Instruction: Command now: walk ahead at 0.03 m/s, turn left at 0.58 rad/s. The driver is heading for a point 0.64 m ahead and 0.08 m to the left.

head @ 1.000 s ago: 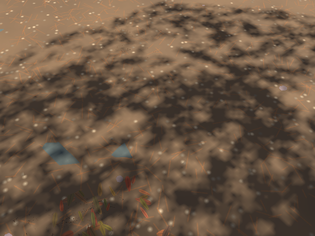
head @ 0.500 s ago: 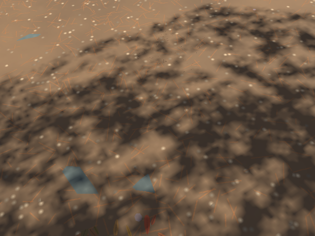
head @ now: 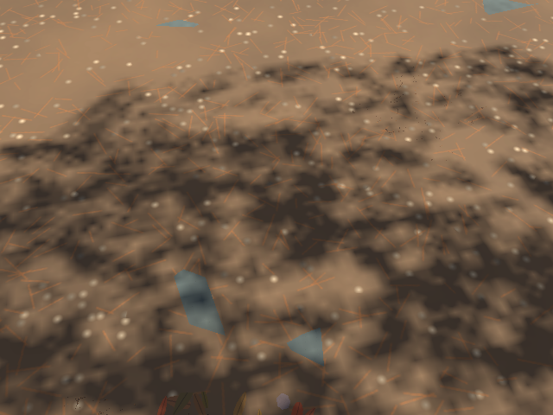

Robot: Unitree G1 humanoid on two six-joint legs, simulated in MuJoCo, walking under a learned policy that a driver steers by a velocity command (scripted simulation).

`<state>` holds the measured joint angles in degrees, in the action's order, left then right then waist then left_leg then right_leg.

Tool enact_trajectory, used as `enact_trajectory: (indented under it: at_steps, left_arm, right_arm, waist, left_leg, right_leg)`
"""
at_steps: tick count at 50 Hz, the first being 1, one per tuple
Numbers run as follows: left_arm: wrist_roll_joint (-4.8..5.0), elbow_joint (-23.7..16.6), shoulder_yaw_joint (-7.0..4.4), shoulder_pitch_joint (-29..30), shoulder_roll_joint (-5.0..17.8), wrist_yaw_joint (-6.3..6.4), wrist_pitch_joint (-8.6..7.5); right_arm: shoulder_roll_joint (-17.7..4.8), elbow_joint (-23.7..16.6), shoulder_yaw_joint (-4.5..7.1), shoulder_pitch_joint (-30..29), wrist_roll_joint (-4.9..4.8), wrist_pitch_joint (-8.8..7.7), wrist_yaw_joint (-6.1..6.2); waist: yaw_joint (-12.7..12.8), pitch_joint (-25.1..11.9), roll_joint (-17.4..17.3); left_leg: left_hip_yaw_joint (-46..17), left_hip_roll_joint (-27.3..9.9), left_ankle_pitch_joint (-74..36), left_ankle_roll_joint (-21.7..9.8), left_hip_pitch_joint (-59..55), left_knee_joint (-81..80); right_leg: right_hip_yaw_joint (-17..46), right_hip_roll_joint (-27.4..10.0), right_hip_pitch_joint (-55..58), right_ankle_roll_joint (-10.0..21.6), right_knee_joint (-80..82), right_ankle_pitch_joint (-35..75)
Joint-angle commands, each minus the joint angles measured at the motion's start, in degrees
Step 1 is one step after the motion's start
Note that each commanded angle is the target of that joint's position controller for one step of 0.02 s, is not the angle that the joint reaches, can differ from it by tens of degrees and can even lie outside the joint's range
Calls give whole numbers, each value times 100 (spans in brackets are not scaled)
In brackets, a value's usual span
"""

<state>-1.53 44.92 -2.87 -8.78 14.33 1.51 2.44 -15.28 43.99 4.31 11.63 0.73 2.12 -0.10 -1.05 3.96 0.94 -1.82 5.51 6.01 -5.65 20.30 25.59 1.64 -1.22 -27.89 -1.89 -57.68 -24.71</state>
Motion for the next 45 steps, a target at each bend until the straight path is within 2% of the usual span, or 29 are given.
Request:
enact_trajectory:
  at_steps: [1,3,7,9,10,11,12,13,14,15,16,17,19,21,23,26,28,30,31,32,33,34,35,36,37,38,39,41,45]
  left_arm:
    - [18,-268,-103,-295,432,32,34]
    - [36,-339,-102,-167,456,36,24]
    - [115,-389,-87,-260,468,67,-60]
    - [160,-341,-85,-586,474,95,-116]
    - [154,-278,-87,-857,466,127,-154]
    - [112,-245,-130,-1042,639,182,-196]
    - [10,-361,-254,-991,1236,229,-213]
    - [-66,-540,-325,-294,1559,199,-204]
    - [-67,-594,-221,-178,1117,173,-208]
    - [-25,-648,-121,144,795,157,-225]
    - [-8,-720,-90,346,695,135,-231]
    - [2,-765,-82,390,678,133,-234]
    - [-9,-752,-89,96,682,112,-225]
    - [4,-628,-143,-379,802,114,-225]
    - [4,-543,-203,-629,941,98,-223]
    - [-18,-536,-260,-543,1083,10,-211]
    - [-21,-508,-298,-494,1180,-48,-195]
    - [26,-443,-310,-475,1226,-86,-177]
    - [87,-421,-302,-378,1212,-94,-157]
    - [101,-365,-280,-526,1114,-105,-146]
    - [15,-529,-148,-763,611,-142,-104]
    - [47,-747,-74,-252,487,-65,11]
    - [69,-657,-123,-176,730,-45,84]
    - [124,-540,-126,-202,694,-78,98]
    - [106,-430,-145,-342,767,-121,54]
    - [-6,-369,-190,-394,886,-169,35]
    - [-69,-260,-197,-502,912,-225,18]
    - [-72,-207,-191,-408,842,-330,-9]
    - [-69,-181,-188,-150,736,-378,-132]
  right_arm:
    - [-889,-321,237,109,33,-29,0]
    - [-915,-334,258,109,56,9,-17]
    - [-943,-358,295,13,83,55,-66]
    - [-923,-359,302,-100,52,82,-86]
    - [-899,-368,298,-216,-1,94,-79]
    - [-773,-399,264,-238,-60,81,-52]
    - [-455,-512,191,-145,-145,60,-29]
    - [-604,-492,243,-146,-25,23,14]
    - [-941,-407,330,-150,150,13,5]
    - [-869,-283,343,102,134,29,-42]
    - [-812,-181,330,346,130,78,-86]
    - [-782,-123,318,463,117,127,-145]
    - [-730,-184,269,288,63,175,-213]
    - [-639,-340,204,-94,38,199,-243]
    - [-564,-441,148,-282,22,222,-269]
    - [-500,-557,76,-392,-39,232,-294]
    - [-551,-611,69,-376,-81,218,-277]
    - [-518,-591,51,-218,-73,173,-235]
    - [-481,-515,33,4,-17,119,-193]
    - [-659,-471,53,144,81,37,-129]
    - [-1210,-543,125,267,150,-67,-74]
    - [-1536,-487,207,461,-2,-104,-61]
    - [-1159,-434,113,458,-39,-122,-58]
    - [-855,-435,-7,103,-31,-122,-32]
    - [-766,-423,-41,-92,10,-87,-4]
    - [-781,-367,-41,-26,-12,-88,41]
    - [-726,-300,-67,86,-3,-93,44]
    - [-707,-151,-87,307,6,-150,16]
    - [-815,85,-53,565,31,-324,10]
  waist:
    - [13,-800,-699]
    - [-42,-732,-758]
    - [-36,-740,-827]
    - [101,-736,-892]
    - [270,-713,-864]
    - [343,-661,-621]
    - [241,-668,510]
    - [131,-225,1297]
    - [27,-209,558]
    - [-232,-261,340]
    - [-351,-326,404]
    - [-330,-381,636]
    - [-99,-390,660]
    - [196,-391,671]
    - [346,-467,769]
    - [377,-539,960]
    - [371,-593,1092]
    - [258,-639,1068]
    - [53,-660,899]
    - [-37,-746,406]
    - [99,-957,-1181]
    - [-186,-846,-1685]
    - [-175,-736,-935]
    - [-4,-468,-833]
    - [111,-450,-841]
    - [64,-416,-1026]
    - [29,-465,-1031]
    - [-43,-290,-863]
    - [-97,38,-753]
  left_leg:
    - [-1902,-1396,426,-825,-707,-1038]
    - [-2120,-1361,1000,-782,-605,-1116]
    - [-2477,-1287,1030,-642,-436,-1084]
    - [-2646,-1191,965,-453,-261,-1054]
    - [-2614,-1046,1109,-258,-46,-960]
    - [-2403,-740,1605,63,337,-720]
    - [-1593,-104,2302,440,1027,419]
    - [-367,582,2432,549,1556,1898]
    - [-550,84,2239,593,1145,2904]
    - [-529,116,1931,582,898,3404]
    - [-456,90,1693,619,882,3854]
    - [-348,71,1606,668,1003,4185]
    - [-141,-62,1611,817,1250,4090]
    - [-49,-190,1706,933,1485,3601]
    - [40,-287,1889,964,1365,3068]
    - [338,-362,2099,839,590,2171]
    - [550,-315,2111,721,152,1697]
    - [617,-231,1774,575,-321,872]
    - [624,-195,1032,482,-807,-34]
    - [134,-425,248,393,-1516,-792]
    - [-1842,-2052,-1110,112,-2430,-1043]
    - [-2367,-2798,-2962,-827,-1770,-690]
    - [-1929,-2542,-3013,-1001,-1783,-634]
    - [-1489,-2207,-2668,-877,-1549,-696]
    - [-1268,-1845,-1538,-648,-1616,-930]
    - [-1230,-1667,-715,-587,-1731,-1122]
    - [-1220,-1543,78,-565,-1848,-1305]
    - [-1409,-1565,1348,-568,-1943,-1679]
    - [-1562,-1700,1859,-681,-2015,-1983]
  right_leg:
    - [52,94,16,-27,444,106]
    - [79,161,130,-9,776,133]
    - [59,378,715,127,1544,43]
    - [33,526,1289,285,2361,123]
    - [-2,561,1758,376,3110,456]
    - [269,226,2244,488,3930,548]
    - [1731,-1151,2530,898,4664,-324]
    - [2806,-2154,1763,1423,5025,-34]
    - [2305,-2047,1310,1557,4741,889]
    - [1629,-1633,1152,1387,4514,1604]
    - [1088,-1312,1277,1228,4358,2082]
    - [744,-1153,1487,1189,4237,2498]
    - [399,-1080,1960,1236,4040,3158]
    - [375,-1239,2582,1344,3890,3595]
    - [316,-1390,2907,1387,3747,3910]
    - [9,-1446,2669,1315,3574,4052]
    - [-114,-1487,2519,1258,3410,4191]
    - [-153,-1466,2363,1156,3104,4175]
    - [-312,-1367,2107,959,2781,3858]
    - [-516,-1227,1555,619,2269,3111]
    - [-958,-691,293,194,922,352]
    - [-536,-58,-75,106,384,-1137]
    - [-185,-213,-64,102,-26,-1012]
    - [-90,-230,-35,110,-63,-649]
    - [-108,-266,-53,101,112,-266]
    - [-206,-242,-136,73,103,24]
    - [-247,-216,-170,55,77,259]
    - [-278,-196,-393,47,244,550]
    - [-266,-210,-736,63,779,809]
